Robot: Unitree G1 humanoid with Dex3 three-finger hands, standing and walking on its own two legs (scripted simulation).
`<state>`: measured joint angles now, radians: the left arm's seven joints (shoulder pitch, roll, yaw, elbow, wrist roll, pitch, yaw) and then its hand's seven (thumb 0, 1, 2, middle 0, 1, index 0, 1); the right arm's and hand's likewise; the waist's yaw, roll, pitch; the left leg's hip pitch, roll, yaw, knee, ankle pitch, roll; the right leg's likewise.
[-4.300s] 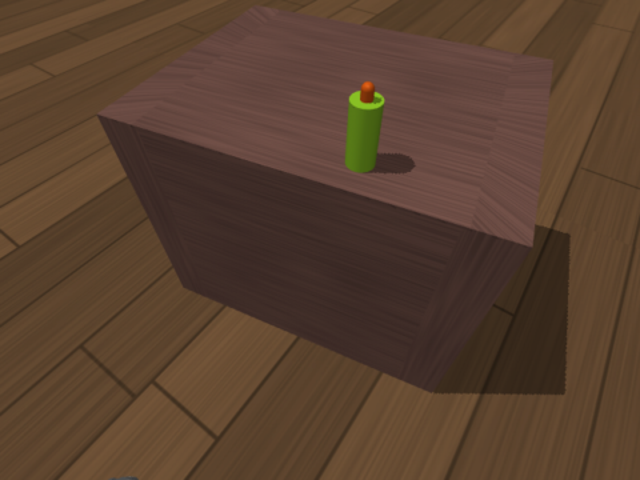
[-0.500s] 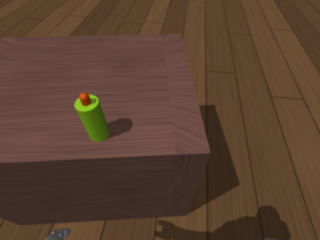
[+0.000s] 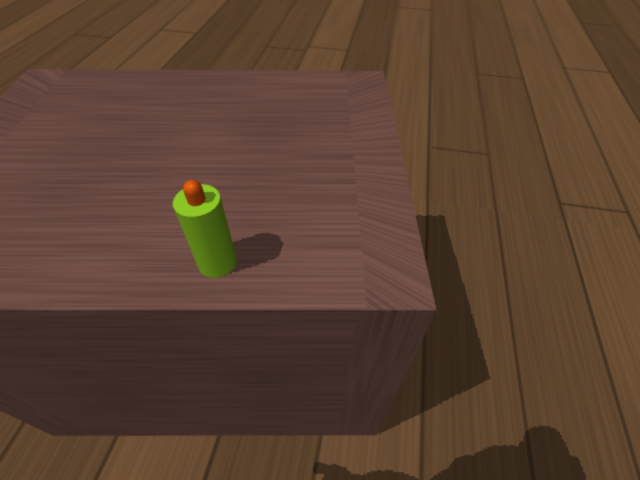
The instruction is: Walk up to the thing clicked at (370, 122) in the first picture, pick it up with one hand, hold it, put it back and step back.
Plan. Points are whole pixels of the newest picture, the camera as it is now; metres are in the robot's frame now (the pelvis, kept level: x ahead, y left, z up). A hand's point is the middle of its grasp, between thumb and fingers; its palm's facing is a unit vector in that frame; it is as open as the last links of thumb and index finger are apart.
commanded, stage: stand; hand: left
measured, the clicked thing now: (205, 226) +0.42 +0.18 +0.05
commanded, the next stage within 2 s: rise first in 1.50 s
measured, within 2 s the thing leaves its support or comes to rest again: neither
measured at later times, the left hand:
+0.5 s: hand out of the picture +0.07 +0.26 -0.16, palm faces -0.03 -0.94 -0.34, open 7.4 cm
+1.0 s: hand out of the picture +0.06 +0.26 -0.16, palm faces -0.03 -0.94 -0.35, open 7.4 cm
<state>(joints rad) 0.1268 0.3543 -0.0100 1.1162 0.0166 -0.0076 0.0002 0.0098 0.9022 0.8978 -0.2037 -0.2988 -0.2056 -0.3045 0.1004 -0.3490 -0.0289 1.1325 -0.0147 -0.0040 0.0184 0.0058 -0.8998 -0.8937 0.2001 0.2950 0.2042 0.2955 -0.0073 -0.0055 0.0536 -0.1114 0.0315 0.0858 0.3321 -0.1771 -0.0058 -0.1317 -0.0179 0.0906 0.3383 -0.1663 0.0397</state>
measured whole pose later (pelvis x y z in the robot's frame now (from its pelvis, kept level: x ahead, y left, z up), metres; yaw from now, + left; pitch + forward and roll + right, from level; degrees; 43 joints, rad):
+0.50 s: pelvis +0.00 +0.00 +0.00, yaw +1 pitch -3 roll +0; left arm 0.13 0.35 -0.01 1.10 0.02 -0.01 0.00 0.01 0.90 0.90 -0.20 -0.30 -0.21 -0.30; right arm 0.11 -0.35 -0.02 1.13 -0.01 -0.01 0.02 0.01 -0.90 -0.89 0.20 0.30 0.20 0.30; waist -0.01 -0.01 0.05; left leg -0.12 0.02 0.07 0.34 -0.18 0.00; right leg -0.12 -0.03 0.08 0.33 -0.17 0.05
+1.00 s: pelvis +0.00 +0.01 +0.00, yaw +2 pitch -2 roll +0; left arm 0.13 0.36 -0.01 1.11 0.02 -0.01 0.00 0.01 0.90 0.90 -0.20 -0.30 -0.21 -0.30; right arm 0.11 -0.35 -0.02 1.13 -0.01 -0.01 0.02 0.01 -0.90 -0.89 0.20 0.30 0.20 0.30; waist -0.01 -0.01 0.06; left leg -0.12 0.01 0.06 0.34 -0.17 0.00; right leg -0.12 -0.04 0.06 0.33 -0.17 0.05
